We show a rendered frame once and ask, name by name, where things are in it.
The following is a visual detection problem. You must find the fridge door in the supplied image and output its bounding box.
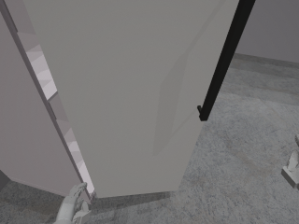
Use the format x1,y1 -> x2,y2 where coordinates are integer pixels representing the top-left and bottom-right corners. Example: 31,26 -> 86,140
23,0 -> 239,199

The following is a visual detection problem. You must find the handle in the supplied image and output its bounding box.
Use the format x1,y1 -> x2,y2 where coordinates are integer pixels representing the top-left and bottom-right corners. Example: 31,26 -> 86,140
197,0 -> 256,121

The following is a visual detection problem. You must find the robot left hand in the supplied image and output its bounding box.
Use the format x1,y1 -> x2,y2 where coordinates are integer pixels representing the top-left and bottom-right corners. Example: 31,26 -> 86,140
55,182 -> 91,224

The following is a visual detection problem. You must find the robot right hand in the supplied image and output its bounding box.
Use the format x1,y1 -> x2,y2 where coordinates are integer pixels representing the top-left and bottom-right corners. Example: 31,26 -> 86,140
281,133 -> 299,190

